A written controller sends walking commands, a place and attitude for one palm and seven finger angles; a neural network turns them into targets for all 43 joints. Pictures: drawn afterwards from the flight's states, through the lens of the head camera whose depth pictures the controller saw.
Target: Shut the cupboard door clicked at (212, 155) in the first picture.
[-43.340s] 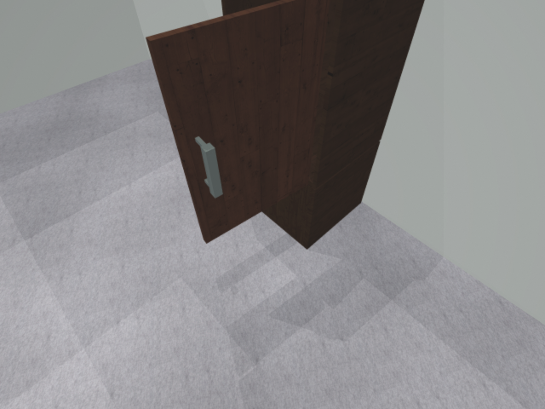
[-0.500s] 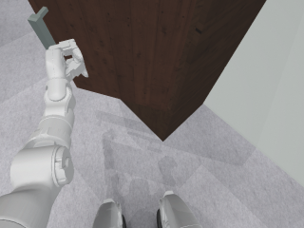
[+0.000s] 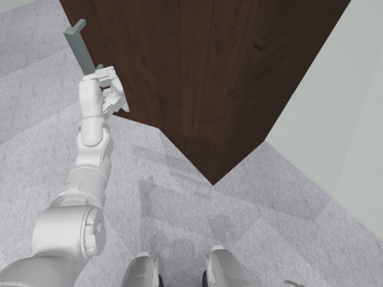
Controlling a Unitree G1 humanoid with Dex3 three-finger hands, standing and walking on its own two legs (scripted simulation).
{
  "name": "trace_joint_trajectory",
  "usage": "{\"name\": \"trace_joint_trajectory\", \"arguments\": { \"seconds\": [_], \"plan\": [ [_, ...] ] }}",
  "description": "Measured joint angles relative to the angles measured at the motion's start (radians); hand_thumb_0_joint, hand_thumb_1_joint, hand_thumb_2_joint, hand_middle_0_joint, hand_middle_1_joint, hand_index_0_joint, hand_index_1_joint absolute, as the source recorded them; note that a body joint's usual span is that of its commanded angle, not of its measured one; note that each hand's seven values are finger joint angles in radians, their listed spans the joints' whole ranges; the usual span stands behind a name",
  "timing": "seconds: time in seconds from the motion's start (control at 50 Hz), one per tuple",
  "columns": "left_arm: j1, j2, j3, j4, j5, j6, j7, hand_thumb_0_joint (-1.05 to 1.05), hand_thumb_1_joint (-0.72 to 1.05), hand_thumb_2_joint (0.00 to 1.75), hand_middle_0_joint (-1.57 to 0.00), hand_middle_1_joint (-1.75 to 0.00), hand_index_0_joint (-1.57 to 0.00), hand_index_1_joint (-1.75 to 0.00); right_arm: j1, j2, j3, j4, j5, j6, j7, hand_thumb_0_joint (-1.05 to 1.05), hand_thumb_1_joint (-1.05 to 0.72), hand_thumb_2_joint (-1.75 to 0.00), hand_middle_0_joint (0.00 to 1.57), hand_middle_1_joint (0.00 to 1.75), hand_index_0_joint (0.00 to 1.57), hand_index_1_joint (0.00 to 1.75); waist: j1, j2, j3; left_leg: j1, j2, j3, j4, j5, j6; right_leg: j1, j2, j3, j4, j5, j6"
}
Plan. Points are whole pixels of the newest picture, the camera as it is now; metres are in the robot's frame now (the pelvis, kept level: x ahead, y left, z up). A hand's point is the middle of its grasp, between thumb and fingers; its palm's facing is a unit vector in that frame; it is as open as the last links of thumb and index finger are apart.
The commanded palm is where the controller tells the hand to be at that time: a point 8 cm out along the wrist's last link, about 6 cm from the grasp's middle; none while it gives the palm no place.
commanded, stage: draw the hand back to the body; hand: left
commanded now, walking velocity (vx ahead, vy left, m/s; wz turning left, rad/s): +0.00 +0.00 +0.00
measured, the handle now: (87, 52) +0.65 +0.20 +0.06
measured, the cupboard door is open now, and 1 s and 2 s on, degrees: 30 30 30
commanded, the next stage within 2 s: step back with the hand held close in 1.46 s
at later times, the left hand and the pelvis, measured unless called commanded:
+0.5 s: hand (52, 147) +0.34 +0.18 +0.15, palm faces +0.06 -0.98 -0.16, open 3.0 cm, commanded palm +0.31 +0.24 +0.17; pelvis +0.02 +0.02 +0.07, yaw +0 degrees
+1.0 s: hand out of the picture +0.24 +0.28 +0.24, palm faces +0.42 -0.82 -0.38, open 5.5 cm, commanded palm +0.18 +0.31 +0.26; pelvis +0.04 +0.02 +0.10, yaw +2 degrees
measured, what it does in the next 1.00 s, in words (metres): rises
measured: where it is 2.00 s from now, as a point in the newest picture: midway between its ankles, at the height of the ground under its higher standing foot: outside the picture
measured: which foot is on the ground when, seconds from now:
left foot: down 0.00-1.00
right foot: down 0.00-1.00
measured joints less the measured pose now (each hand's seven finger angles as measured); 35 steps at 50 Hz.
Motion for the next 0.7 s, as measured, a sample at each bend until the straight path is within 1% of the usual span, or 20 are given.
{"name": "trace_joint_trajectory", "arguments": {
  "seconds": [0.06,0.14,0.2,0.24,0.32,0.4,0.46,0.52,0.6,0.7],
  "plan": [
    [0.129,0.001,-0.015,-0.122,-0.023,0.016,-0.034,0.01,0.9,0.9,-1.3,-1.5,-1.3,-1.49,0.041,0.003,-0.001,0.0,0.017,0.016,-0.002,0.01,-0.9,-0.9,0.2,0.3,0.2,0.3,0.027,0.011,0.005,0.067,0.003,0.014,-0.045,0.007,0.002,0.06,0.004,0.013,-0.042,0.011,0.003],
    [0.287,-0.01,-0.056,-0.261,-0.082,0.084,-0.076,0.01,0.9,0.9,-1.3,-1.5,-1.3,-1.49,0.08,-0.001,0.002,0.003,0.046,0.027,-0.022,0.01,-0.9,-0.9,0.2,0.3,0.2,0.3,0.061,0.019,0.021,0.191,-0.001,0.017,-0.134,0.033,0.004,0.186,0.003,0.015,-0.134,0.038,0.008],
    [0.371,-0.024,-0.089,-0.353,-0.126,0.117,-0.092,0.01,0.9,0.9,-1.3,-1.5,-1.3,-1.5,0.087,-0.008,0.005,0.006,0.063,0.015,-0.044,0.01,-0.9,-0.9,0.2,0.3,0.2,0.3,0.077,0.013,0.03,0.277,-0.005,0.006,-0.198,0.056,0.007,0.281,0.001,0.004,-0.207,0.061,0.009],
    [0.407,-0.029,-0.111,-0.397,-0.135,0.118,-0.1,0.01,0.9,0.9,-1.3,-1.5,-1.3,-1.5,0.077,-0.017,0.005,0.008,0.069,0.0,-0.056,0.01,-0.9,-0.9,0.21,0.3,0.2,0.3,0.082,0.005,0.033,0.321,-0.007,-0.002,-0.228,0.067,0.007,0.333,0.0,-0.005,-0.246,0.073,0.009],
    [0.467,-0.024,-0.146,-0.476,-0.127,0.127,-0.118,0.01,0.9,0.9,-1.3,-1.5,-1.3,-1.49,0.031,-0.037,-0.002,-0.005,0.077,-0.022,-0.068,0.01,-0.9,-0.9,0.2,0.3,0.2,0.3,0.087,-0.011,0.037,0.388,-0.011,-0.008,-0.267,0.08,0.008,0.406,-0.002,-0.011,-0.294,0.089,0.011],
    [0.574,-0.021,-0.163,-0.586,-0.142,0.174,-0.148,0.01,0.9,0.9,-1.28,-1.47,-1.27,-1.47,-0.021,-0.056,-0.007,-0.042,0.088,-0.037,-0.071,0.01,-0.9,-0.9,0.2,0.3,0.2,0.3,0.099,-0.009,0.04,0.455,-0.015,0.003,-0.304,0.087,0.014,0.471,-0.005,0.0,-0.33,0.099,0.017],
    [0.688,0.002,-0.197,-0.717,-0.1,0.251,-0.109,0.01,0.9,0.9,-1.24,-1.42,-1.23,-1.42,-0.063,-0.043,-0.009,-0.07,0.094,-0.012,-0.093,0.01,-0.9,-0.9,0.2,0.3,0.2,0.3,0.113,-0.012,0.053,0.537,-0.024,0.018,-0.363,0.104,0.017,0.542,-0.013,0.013,-0.375,0.111,0.024],
    [0.785,0.024,-0.221,-0.836,-0.074,0.321,-0.071,0.01,0.9,0.9,-1.18,-1.36,-1.18,-1.36,-0.096,-0.025,0.001,-0.088,0.097,0.001,-0.12,0.01,-0.9,-0.9,0.2,0.3,0.2,0.3,0.131,-0.009,0.066,0.618,-0.032,0.018,-0.431,0.127,0.021,0.624,-0.019,0.014,-0.441,0.132,0.028],
    [0.851,0.051,-0.217,-0.944,-0.057,0.391,-0.033,0.01,0.89,0.9,-1.09,-1.26,-1.08,-1.26,-0.134,-0.005,0.026,-0.092,0.097,-0.001,-0.141,0.01,-0.9,-0.9,0.2,0.3,0.2,0.3,0.16,-0.005,0.094,0.709,-0.04,0.009,-0.508,0.157,0.024,0.722,-0.024,0.003,-0.525,0.163,0.03],
    [0.929,0.063,-0.189,-1.07,-0.053,0.449,-0.007,0.01,0.9,0.9,-0.96,-1.12,-0.95,-1.12,-0.156,0.01,0.056,-0.086,0.089,-0.022,-0.14,0.01,-0.9,-0.9,0.2,0.3,0.2,0.3,0.185,0.01,0.121,0.803,-0.048,0.0,-0.593,0.19,0.026,0.826,-0.029,-0.007,-0.62,0.198,0.033]
  ]
}}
